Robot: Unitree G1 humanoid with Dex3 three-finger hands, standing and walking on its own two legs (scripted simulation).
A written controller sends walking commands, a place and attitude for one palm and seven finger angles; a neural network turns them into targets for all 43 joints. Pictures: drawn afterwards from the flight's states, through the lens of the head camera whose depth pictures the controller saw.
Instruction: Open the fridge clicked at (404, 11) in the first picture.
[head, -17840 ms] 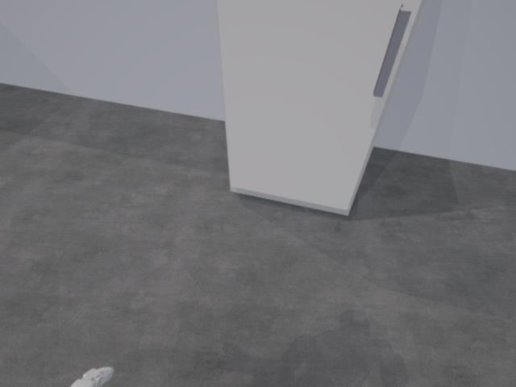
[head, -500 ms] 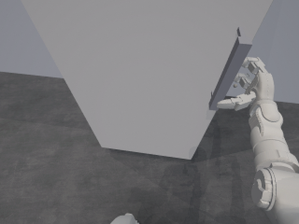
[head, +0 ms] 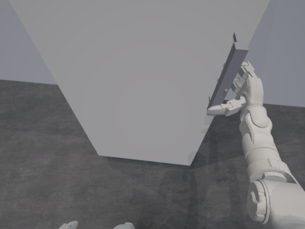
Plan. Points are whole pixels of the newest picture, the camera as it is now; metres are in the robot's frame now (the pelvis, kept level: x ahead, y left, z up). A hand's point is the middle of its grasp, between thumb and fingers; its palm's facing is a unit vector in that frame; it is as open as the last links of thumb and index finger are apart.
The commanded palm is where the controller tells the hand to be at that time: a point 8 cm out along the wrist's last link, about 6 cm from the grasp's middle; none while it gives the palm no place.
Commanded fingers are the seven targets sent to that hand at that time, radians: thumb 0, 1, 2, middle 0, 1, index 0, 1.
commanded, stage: slide the fingers in behind the handle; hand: right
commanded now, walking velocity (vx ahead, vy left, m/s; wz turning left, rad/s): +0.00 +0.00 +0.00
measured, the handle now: (222, 79) +0.51 -0.12 +0.11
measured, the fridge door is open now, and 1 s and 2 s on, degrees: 0 0 0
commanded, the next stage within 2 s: grip the handle and tug to test in 1.00 s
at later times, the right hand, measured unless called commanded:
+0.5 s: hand (220, 91) +0.46 -0.11 +0.11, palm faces -0.04 +1.00 +0.01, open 14.0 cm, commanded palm +0.43 -0.16 +0.12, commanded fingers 0.00 0.50 -0.30 0.30 1.20 0.30 1.20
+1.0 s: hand (219, 91) +0.45 -0.11 +0.11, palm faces -0.04 +1.00 +0.00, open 14.0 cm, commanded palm +0.43 -0.16 +0.12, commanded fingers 0.00 0.50 -0.30 0.30 1.20 0.30 1.20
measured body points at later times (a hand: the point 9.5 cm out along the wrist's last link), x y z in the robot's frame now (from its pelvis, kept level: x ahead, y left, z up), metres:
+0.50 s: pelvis +0.00 +0.00 +0.00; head +0.06 +0.01 +0.45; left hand +0.05 +0.27 -0.12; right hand +0.45 -0.16 +0.11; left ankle +0.01 +0.11 -0.71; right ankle +0.00 -0.11 -0.71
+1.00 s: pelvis +0.00 +0.00 +0.00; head +0.05 +0.01 +0.45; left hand +0.04 +0.26 -0.12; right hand +0.45 -0.16 +0.12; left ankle +0.01 +0.11 -0.71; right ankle +0.00 -0.11 -0.71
